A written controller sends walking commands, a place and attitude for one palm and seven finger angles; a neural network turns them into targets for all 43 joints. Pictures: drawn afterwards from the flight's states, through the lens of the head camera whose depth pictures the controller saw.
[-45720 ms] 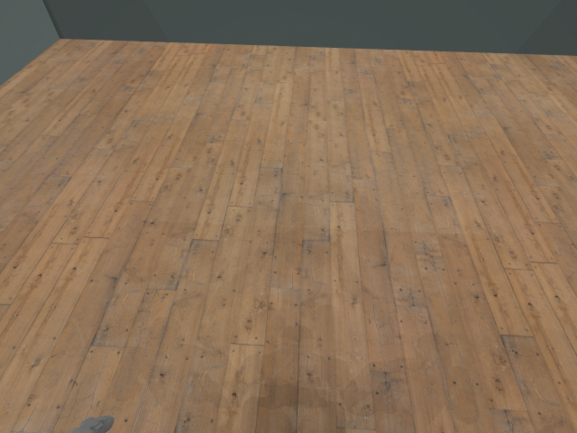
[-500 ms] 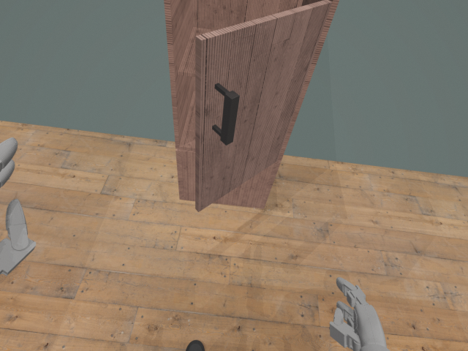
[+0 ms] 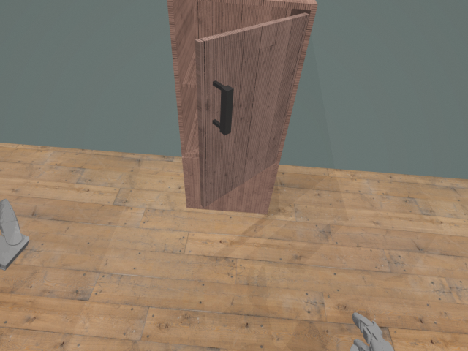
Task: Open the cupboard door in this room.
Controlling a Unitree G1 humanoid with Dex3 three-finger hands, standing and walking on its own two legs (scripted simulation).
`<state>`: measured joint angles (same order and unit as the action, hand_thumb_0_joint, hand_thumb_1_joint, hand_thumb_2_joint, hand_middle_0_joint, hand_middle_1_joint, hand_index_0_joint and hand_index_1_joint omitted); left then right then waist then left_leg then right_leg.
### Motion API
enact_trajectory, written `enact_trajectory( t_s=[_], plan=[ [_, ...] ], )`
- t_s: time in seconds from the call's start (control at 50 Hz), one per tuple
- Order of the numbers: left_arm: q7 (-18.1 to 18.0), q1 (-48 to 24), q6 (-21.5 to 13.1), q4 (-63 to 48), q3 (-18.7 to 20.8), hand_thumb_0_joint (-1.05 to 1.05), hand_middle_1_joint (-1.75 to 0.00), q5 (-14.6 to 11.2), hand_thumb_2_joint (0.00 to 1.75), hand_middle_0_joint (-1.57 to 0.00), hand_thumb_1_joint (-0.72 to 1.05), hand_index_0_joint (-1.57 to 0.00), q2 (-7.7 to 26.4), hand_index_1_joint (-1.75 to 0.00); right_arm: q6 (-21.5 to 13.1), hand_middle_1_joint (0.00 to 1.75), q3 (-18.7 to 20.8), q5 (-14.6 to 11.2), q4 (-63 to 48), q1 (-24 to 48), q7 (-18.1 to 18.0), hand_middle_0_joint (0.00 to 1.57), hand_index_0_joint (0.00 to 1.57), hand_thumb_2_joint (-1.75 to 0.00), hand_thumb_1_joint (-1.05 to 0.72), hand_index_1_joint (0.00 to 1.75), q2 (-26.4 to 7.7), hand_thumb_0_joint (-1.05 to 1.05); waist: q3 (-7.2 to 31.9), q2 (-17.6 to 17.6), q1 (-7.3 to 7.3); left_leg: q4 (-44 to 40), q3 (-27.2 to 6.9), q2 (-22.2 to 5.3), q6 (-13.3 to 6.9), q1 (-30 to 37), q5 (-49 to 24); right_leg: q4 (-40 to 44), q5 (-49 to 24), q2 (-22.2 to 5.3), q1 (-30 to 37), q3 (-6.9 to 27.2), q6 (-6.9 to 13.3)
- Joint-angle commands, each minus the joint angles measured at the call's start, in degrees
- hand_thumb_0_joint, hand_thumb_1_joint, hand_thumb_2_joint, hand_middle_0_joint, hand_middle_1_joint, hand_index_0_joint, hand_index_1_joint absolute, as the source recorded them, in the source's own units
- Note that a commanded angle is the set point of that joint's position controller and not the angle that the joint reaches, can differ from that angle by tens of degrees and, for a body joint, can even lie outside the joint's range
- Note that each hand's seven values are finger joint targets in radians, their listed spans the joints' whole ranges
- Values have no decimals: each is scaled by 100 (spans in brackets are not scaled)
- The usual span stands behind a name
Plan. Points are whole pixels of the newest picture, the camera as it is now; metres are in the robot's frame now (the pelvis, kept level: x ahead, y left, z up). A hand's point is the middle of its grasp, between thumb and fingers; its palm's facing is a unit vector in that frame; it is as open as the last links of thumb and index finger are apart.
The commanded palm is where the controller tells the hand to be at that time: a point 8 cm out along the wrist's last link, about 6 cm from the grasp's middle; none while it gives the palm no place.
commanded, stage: stop stepping back and stand still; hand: left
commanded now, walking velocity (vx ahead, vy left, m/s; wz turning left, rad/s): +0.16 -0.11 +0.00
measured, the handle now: (221, 108) +0.69 +0.05 +0.07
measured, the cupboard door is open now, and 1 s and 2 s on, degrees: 45 45 45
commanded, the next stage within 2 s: let the arm hang, fingers relaxed in 0.38 s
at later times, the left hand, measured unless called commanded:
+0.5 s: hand (52, 245) +0.20 +0.23 +0.17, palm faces +0.42 -0.77 -0.49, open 7.4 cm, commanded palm none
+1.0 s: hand out of the picture -0.06 +0.19 -0.16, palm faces +0.08 -0.97 -0.22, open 7.2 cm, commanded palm none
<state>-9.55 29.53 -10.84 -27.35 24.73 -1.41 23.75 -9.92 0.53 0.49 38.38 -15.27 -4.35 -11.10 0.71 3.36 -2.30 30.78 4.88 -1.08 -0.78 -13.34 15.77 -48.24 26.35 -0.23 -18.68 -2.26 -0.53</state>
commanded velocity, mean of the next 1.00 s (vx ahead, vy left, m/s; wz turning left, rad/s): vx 0.02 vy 0.02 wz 0.00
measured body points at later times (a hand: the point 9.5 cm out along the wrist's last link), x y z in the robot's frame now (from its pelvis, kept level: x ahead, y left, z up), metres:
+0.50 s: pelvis +0.01 -0.02 +0.01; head +0.01 -0.03 +0.45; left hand +0.18 +0.27 +0.20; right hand +0.16 -0.29 -0.08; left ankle +0.02 +0.11 -0.73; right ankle +0.02 -0.08 -0.73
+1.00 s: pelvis -0.01 +0.00 +0.01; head +0.02 +0.01 +0.46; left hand -0.06 +0.24 -0.15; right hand -0.01 -0.23 -0.15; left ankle +0.02 +0.11 -0.73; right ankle +0.02 -0.08 -0.73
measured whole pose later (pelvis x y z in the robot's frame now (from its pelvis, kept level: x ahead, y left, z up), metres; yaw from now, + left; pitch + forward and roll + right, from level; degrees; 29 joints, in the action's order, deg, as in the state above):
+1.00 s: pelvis -0.01 +0.00 +0.01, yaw +2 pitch -1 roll +0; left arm -1.4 19.1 1.3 65.1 1.0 0.6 11.2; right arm 1.8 -0.4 1.3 63.5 -16.6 -1.0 -9.5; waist -4.1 -0.1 1.3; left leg 24.9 0.4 0.5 -1.0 -12.6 11.0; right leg -23.0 10.7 0.1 -11.3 -8.9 3.0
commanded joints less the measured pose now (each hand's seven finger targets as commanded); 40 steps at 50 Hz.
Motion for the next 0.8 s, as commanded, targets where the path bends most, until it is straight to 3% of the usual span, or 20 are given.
enact_trajectory(
  t_s=[0.0, 0.06, 0.1, 0.12, 0.14, 0.16, 0.2, 0.26, 0.34, 0.4, 0.44, 0.46, 0.48, 0.5, 0.54, 0.6, 0.64, 0.68, 0.72, 0.78],
  plan=[
    [-46, 225, -412, -1344, 691, 0, -30, -15, 90, -20, 90, -20, 984, -30, -301, 30, 159, -10, -885, 645, 20, 20, 20, -90, -90, 30, -767, 0, -48, -1753, 119, -1637, -1207, -1311, -771, -409, -276, 266, -314, -25, 37, -311, -48],
    [-52, 265, -383, -984, 767, 0, -30, -23, 90, -20, 90, -20, 1021, -30, -165, 30, 145, -20, -974, 719, -27, 20, 20, -90, -90, 30, -779, 0, -101, -1616, 153, -1687, -857, -1176, -594, -1162, 1528, 1128, -467, 99, 991, -578, -8],
    [-51, 119, -348, -693, 738, 0, -30, 17, 90, -20, 90, -20, 1031, -30, -43, 30, 145, 8, -1017, 776, -60, 20, 20, -90, -90, 30, -754, 0, -125, -944, 216, -936, -675, -918, -401, -1829, 2028, 1979, -412, 17, 1771, -303, 131],
    [-33, 7, -327, -620, 706, 0, -30, 47, 90, -20, 90, -20, 1072, -30, 23, 30, 181, 10, -1041, 776, -59, 20, 20, -90, -90, 30, -732, 0, -231, 47, 235, 348, -346, -387, -208, -2084, 1790, 2797, 142, -465, 1600, 862, 453],
    [-19, -155, -299, -612, 787, 0, -30, 13, 90, -20, 90, -20, 1228, -30, 39, 30, 203, 8, -1091, 809, -52, 20, 20, -90, -90, 30, -720, 0, -191, 1078, 239, 1953, -128, 90, -60, -2232, 1400, 3776, 858, -1652, 1084, 2838, 984],
    [-18, -595, -336, -693, 689, 0, -30, 2, 90, -20, 90, -20, 1132, -30, 10, 30, 226, -14, -1054, 884, -4, 20, 20, -90, -90, 30, -772, 0, -125, 1020, 257, 3085, -444, 129, -2, -2192, 1330, 4135, 1250, -2114, 622, 3605, 1027],
    [15, -564, -470, -487, 623, 0, -30, 2, 90, -20, 90, -20, 993, -30, 15, 30, 201, 3, -811, 588, 48, 20, 20, -90, -90, 30, -717, 0, -97, 249, 88, 3545, -647, -81, 94, -2089, 439, 3833, 369, -1861, 570, 2501, 880],
    [23, -797, -607, -737, 542, 0, -30, 52, 90, -20, 90, -20, 1026, -30, 0, 30, 165, -38, -836, 805, -12, 20, 20, -90, -90, 30, -708, 0, 66, 9, 124, 2710, -387, -123, 117, -1526, 62, 3583, -1375, -1567, 571, 1318, 605],
    [-89, -301, -614, -939, 601, 0, -30, 44, 90, -20, 90, -20, 981, -30, -59, 30, 141, -1, -977, 776, -32, 20, 20, -90, -90, 30, -656, 0, 272, 235, 316, 866, -61, 17, -25, -892, 135, 3555, -1609, -1456, 1009, 1027, 545],
    [-146, -49, -579, -1084, 633, 0, -30, -12, 90, -20, 90, -20, 941, -30, -59, 30, 162, -6, -1052, 711, -14, 20, 20, -90, -90, 30, -674, 0, 318, 15, 301, -274, -99, 52, -56, -222, -288, 3376, -1498, -1331, 1064, 957, 505],
    [-139, 7, -572, -1093, 611, 0, -30, -56, 90, -20, 90, -20, 903, -30, -18, 30, 225, -39, -1110, 701, -5, 20, 20, -90, -90, 30, -783, 0, 274, -425, 292, -887, -461, -184, -136, 145, -592, 3052, -1498, -999, 1016, 844, 227],
    [683, -277, 112, 3400, -1975, 0, -30, 472, 90, -20, 90, -20, -44, -30, -275, 30, 448, -13, 188, 722, 559, 20, 20, -90, -90, 30, -1648, 0, 31, -797, -155, 19, -1005, -755, -279, 195, -2485, 1695, -2371, -926, -153, -96, 275],
    [869, -335, 770, 3487, -1761, 0, -30, 382, 90, -20, 90, -20, -162, -30, 242, 30, 474, -6, 104, 501, 555, 20, 20, -90, -90, 30, -1775, 0, 204, -897, 109, -283, -1380, -996, -483, -312, -2857, 1557, -2018, -623, 142, 189, 123],
    [886, -417, 931, 3643, -1806, 0, -30, 385, 90, -20, 90, -20, -392, -30, 459, 30, 381, 28, 34, 490, 514, 20, 20, -90, -90, 30, -1467, 0, 364, -532, 259, -241, -1523, -1090, -594, -808, -2474, 1358, -1491, -475, 456, 111, 146],
    [941, -812, 968, 4128, -1851, 0, -30, 369, 90, -20, 90, -20, -279, -30, 585, 30, 218, 77, -51, 583, 455, 20, 20, -90, -90, 30, -1297, 0, 431, 6, 323, -166, -1449, -823, -547, -1080, -2315, 1562, -2106, -491, 882, 133, 195],
    [942, -1340, 934, 5260, -1934, 0, -30, 351, 90, -20, 90, -20, 89, -30, 786, 30, 186, 59, 221, 457, 423, 20, 20, -90, -90, 30, -1155, 0, 666, 1033, 235, 481, -656, -88, -48, -556, -1135, 2231, -3822, -1406, 1164, 767, 711],
    [887, -1536, 991, 6094, -2061, 0, -30, 320, 90, -20, 90, -20, 24, -30, 952, 30, 126, 86, 496, 513, 413, 20, 20, -90, -90, 30, -963, 0, 464, 639, 218, 439, -607, -27, 7, -455, -203, 2406, -3671, -1484, 1105, 746, 833],
    [843, -1803, 1047, 6688, -2189, 0, -30, 273, 90, -20, 90, -20, -148, -30, 1030, 30, 35, 91, 844, 404, 422, 20, 20, -90, -90, 30, -778, 0, 271, -82, 122, -106, -691, -201, 0, 39, -1047, 2485, -2631, -1224, 683, 502, 624],
    [840, -1795, 1093, 7284, -2290, 0, -30, 209, 90, -20, 90, -20, -337, -30, 1039, 30, -57, 105, 1161, 531, 409, 20, 20, -90, -90, 30, -745, 0, -102, -1171, 206, -783, -1079, -447, -97, -177, -1203, 2528, -1535, -723, 689, 276, 307],
    [826, -1406, 1072, 8050, -2238, 0, -30, 216, 90, -20, 90, -20, -559, -30, 1027, 30, -58, 97, 1530, 454, 340, 20, 20, -90, -90, 30, -644, 0, -98, -1145, 323, -1094, -1133, -454, -119, -448, -450, 2912, -1206, -666, 1204, 312, 324]
  ],
)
